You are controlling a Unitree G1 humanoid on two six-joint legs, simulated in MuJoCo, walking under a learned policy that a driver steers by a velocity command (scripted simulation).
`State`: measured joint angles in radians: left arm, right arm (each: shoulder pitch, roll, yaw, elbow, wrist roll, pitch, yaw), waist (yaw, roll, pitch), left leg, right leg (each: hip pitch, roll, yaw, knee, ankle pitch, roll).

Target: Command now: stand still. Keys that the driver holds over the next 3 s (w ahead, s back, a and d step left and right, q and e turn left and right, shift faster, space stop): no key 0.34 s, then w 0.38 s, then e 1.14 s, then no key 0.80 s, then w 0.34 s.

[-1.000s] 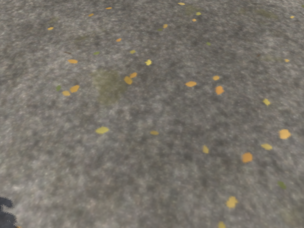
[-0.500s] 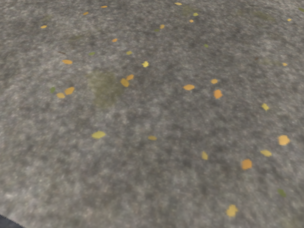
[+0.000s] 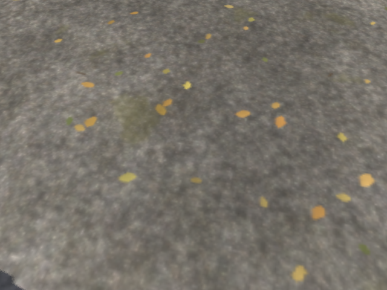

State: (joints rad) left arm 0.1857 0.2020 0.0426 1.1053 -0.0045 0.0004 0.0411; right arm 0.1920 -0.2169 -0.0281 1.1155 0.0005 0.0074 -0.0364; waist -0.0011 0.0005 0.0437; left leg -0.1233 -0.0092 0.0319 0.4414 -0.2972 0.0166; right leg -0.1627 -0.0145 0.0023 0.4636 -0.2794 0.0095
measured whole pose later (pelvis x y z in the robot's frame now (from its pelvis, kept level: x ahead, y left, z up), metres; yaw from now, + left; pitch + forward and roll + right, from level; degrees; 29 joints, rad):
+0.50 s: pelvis +0.00 -0.01 -0.01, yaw -1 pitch -1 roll +0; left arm 0.27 0.19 0.05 1.13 -0.02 -0.02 0.04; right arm 0.32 -0.20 -0.04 1.13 0.02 -0.02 -0.04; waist -0.01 0.01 0.00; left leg -0.17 0.00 0.03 0.52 -0.34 0.04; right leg -0.27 0.00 -0.03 0.70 -0.44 -0.04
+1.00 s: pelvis +0.15 -0.05 +0.00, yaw -6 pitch +2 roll +0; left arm 0.43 0.18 0.04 1.06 -0.01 -0.06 0.03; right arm -0.05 -0.24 -0.05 0.89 0.02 -0.06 -0.01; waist 0.08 0.03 0.05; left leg -0.56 0.00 -0.02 0.58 -0.07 0.01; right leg -0.02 0.04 0.03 0.34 -0.35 -0.04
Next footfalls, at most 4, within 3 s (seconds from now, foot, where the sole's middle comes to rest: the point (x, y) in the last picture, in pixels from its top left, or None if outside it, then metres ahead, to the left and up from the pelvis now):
1.06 left None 0.35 0.04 -0.78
1.48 right None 0.22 -0.19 -0.78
2.00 left None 0.35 0.00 -0.78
2.32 right None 0.16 -0.19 -0.78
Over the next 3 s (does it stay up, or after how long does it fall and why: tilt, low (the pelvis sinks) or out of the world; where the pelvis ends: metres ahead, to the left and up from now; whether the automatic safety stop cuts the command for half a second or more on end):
stays up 0.29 -0.10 0.00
